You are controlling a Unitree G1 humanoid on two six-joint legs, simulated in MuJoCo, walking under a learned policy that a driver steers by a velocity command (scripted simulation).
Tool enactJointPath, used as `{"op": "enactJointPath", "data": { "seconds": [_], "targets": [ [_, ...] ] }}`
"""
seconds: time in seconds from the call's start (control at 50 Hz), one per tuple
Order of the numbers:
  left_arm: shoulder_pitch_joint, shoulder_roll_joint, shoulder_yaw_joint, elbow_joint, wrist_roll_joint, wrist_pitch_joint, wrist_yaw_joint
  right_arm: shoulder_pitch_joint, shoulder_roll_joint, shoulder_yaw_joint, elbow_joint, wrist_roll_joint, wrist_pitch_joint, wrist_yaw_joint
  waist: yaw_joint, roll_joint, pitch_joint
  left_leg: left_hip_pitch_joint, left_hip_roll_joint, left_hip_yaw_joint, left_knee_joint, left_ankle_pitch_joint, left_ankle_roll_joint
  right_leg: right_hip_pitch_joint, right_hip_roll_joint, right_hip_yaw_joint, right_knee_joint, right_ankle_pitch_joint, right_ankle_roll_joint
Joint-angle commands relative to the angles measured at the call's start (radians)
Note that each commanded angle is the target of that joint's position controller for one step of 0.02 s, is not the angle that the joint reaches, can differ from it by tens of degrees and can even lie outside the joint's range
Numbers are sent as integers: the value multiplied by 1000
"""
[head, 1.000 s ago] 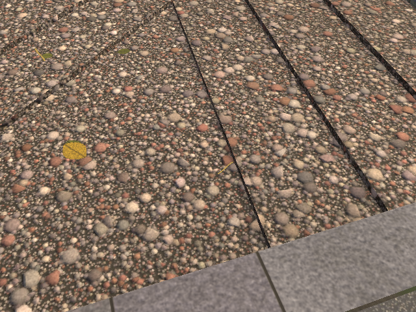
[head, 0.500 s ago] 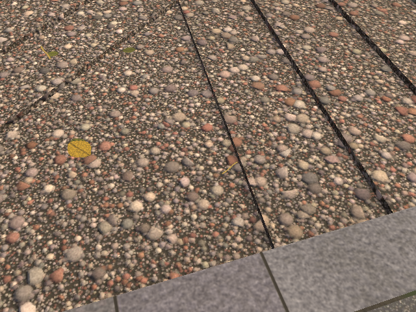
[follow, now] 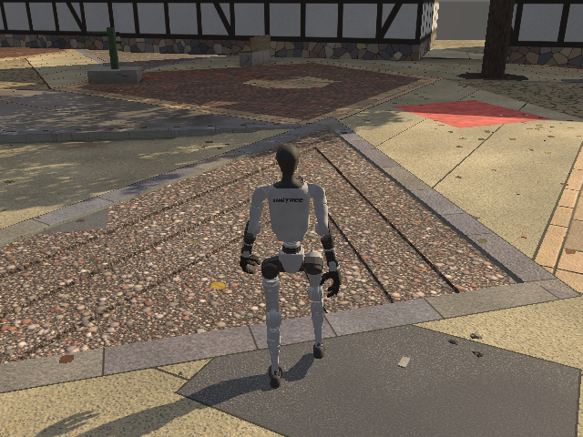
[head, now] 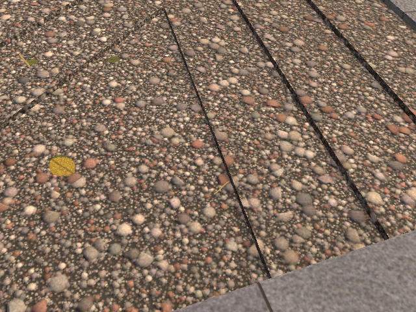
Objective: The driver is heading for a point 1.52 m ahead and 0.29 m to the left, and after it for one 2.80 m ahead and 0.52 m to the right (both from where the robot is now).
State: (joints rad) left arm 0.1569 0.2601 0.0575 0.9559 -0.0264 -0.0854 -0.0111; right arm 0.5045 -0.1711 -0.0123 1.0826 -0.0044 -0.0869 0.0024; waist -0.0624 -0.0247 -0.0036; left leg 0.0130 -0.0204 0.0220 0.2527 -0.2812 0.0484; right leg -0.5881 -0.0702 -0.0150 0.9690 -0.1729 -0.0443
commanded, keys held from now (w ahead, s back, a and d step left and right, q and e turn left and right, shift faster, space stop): w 1.00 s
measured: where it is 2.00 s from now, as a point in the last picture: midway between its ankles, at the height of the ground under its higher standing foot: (173, 192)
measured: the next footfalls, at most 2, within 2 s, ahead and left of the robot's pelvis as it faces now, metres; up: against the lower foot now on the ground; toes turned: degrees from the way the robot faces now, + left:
right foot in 0.24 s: +0.32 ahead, -0.14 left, +0.00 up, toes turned -2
left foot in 0.92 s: +0.72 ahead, +0.20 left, -0.15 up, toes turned +4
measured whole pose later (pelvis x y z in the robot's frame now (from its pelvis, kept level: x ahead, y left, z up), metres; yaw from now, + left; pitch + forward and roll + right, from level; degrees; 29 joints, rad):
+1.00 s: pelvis +0.61 +0.08 -0.17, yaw +1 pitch +3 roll -1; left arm 0.43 0.25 0.04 1.00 -0.06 -0.09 0.03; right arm 0.14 -0.25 -0.05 0.91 0.00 -0.08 0.07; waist 0.07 -0.02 0.03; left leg -0.48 0.03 0.03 0.65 -0.21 0.04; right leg -0.37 -0.03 0.17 1.80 -0.76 0.04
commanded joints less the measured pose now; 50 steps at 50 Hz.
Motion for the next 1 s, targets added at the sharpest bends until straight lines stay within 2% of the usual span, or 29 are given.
{"op": "enactJointPath", "data": {
  "seconds": [0.02,0.14,0.18,0.22,0.24,0.26,0.28,0.3,0.34,0.4,0.46,0.5,0.52,0.54,0.56,0.6,0.62,0.7,0.74,0.78,0.8,0.84,0.86,0.9,0.92,0.94,0.96,0.98,1.0],
  "targets": [
    [-195,-15,-16,-108,4,-10,-12,45,-152,-20,-42,-4,7,-21,-17,107,139,-15,211,-143,-133,341,119,-146,5,-22,-213,114,27],
    [-308,25,-22,-168,-6,-12,-37,73,-182,-39,-32,21,11,-27,1,125,178,8,263,-99,-138,396,118,-28,33,-21,-416,190,-9],
    [-249,65,-4,-161,-5,-16,-41,49,-202,-49,-43,17,20,-26,51,142,115,74,277,-81,-38,657,99,80,68,-37,-431,137,-39],
    [10,137,38,-87,-8,-13,-31,17,-215,-54,-60,8,35,-26,186,167,-58,34,230,-30,273,946,58,422,127,-75,-419,105,-86],
    [196,191,58,-45,-2,-7,-19,9,-195,-44,-79,-1,36,-21,258,112,-176,-187,185,-14,567,725,27,725,-14,90,-403,35,-146],
    [309,265,71,-17,17,-4,-19,135,-33,-3,-95,5,13,-8,186,-166,-370,-544,-17,-33,990,20,-39,1040,-295,633,-535,-265,-327],
    [273,173,44,-12,14,-5,-25,81,-82,-13,-90,31,-22,-3,206,-166,-352,-659,-31,-185,1136,-257,-14,999,-308,827,-705,-341,-317],
    [167,128,30,-21,10,-7,-24,-26,-150,-35,-136,60,-39,-3,173,-151,-157,-748,25,-154,1175,-202,3,841,-277,662,-722,-273,-260],
    [15,63,10,-51,24,-19,-30,-106,-173,-52,-153,44,-43,-22,98,-10,-29,-644,121,-116,1067,-34,10,524,-200,384,-749,18,-197],
    [15,25,-3,-25,32,-31,-34,-53,-117,-59,-149,33,3,-31,31,-43,-3,-509,169,-108,930,0,1,348,-129,224,-809,102,-189],
    [58,93,8,-2,32,-37,-8,-192,-131,-64,-208,15,13,-40,37,-40,73,-566,180,-82,722,98,-32,280,-124,176,-869,108,-206],
    [86,126,17,9,37,-30,9,-295,-118,-60,-245,-4,5,-27,59,-23,50,-538,161,-64,564,257,-38,303,-90,118,-853,216,-189],
    [95,131,18,11,34,-27,12,-317,-113,-58,-248,1,4,-21,63,-28,45,-507,141,-47,506,305,-41,301,-72,87,-847,239,-180],
    [133,150,26,17,50,-33,12,-258,-130,-69,-210,2,-1,-10,56,-10,-14,-460,128,-41,611,413,-48,322,-97,86,-795,280,-192],
    [147,135,21,25,41,-34,13,-261,-139,-71,-211,5,-1,-4,55,-7,-4,-501,142,-58,615,418,-42,343,-107,82,-779,268,-194],
    [201,100,9,36,20,-31,14,-382,-158,-74,-255,13,-9,1,92,21,65,-639,150,-76,536,454,-18,420,-105,107,-745,155,-188],
    [281,86,9,77,12,-28,27,-463,-166,-76,-293,15,-22,14,120,3,91,-822,185,-144,486,469,1,595,-156,166,-680,96,-174],
    [393,116,25,64,27,-11,56,-584,-172,-72,-358,26,-47,69,171,-16,95,-1132,213,-197,471,362,11,842,-255,303,-528,37,-195],
    [326,102,18,13,13,-2,74,-588,-143,-54,-357,9,-38,96,172,23,128,-873,180,-126,313,641,-5,559,-170,193,-492,-90,-148],
    [309,106,19,-4,6,12,70,-558,-114,-43,-340,22,-24,105,184,8,124,-573,135,-86,274,714,-12,336,-116,133,-470,-164,-113],
    [313,113,21,-11,8,14,64,-549,-124,-44,-338,35,-14,105,185,6,130,-543,132,-84,258,692,-18,341,-111,129,-440,-172,-100],
    [329,118,24,-19,6,17,63,-538,-145,-42,-328,33,-6,93,194,27,139,-573,154,-100,157,669,-27,468,-113,130,-321,-141,-65],
    [340,121,22,-15,14,18,61,-487,-166,-49,-311,30,-9,88,181,36,119,-539,160,-92,122,672,-25,514,-114,139,-226,-89,-52],
    [314,136,23,2,22,22,50,-144,-247,-90,-195,20,-20,65,8,51,-53,-101,96,19,122,695,-18,407,-60,83,189,138,-3],
    [361,93,16,33,7,15,47,44,-299,-106,-143,3,-12,57,-84,122,-153,226,181,-21,247,836,23,164,22,55,573,-206,74],
    [558,-50,-16,57,-8,-4,30,87,-352,-93,-116,-34,-16,60,-9,419,-318,553,348,-220,570,1171,131,-198,109,177,1026,-759,103],
    [581,-1,-18,29,-38,-43,25,144,-365,-106,-106,-5,17,63,-38,466,-476,575,399,-397,480,1008,202,-264,103,245,1122,-692,93],
    [437,12,-20,-58,-74,-53,35,165,-401,-120,-67,16,39,61,-45,406,-500,518,518,-648,208,334,285,-394,92,173,1134,-579,91],
    [231,53,-16,-85,-55,-33,59,8,-256,-81,-102,25,41,46,-35,78,-260,295,403,-581,62,110,216,-439,13,39,998,-457,70]
  ]
}}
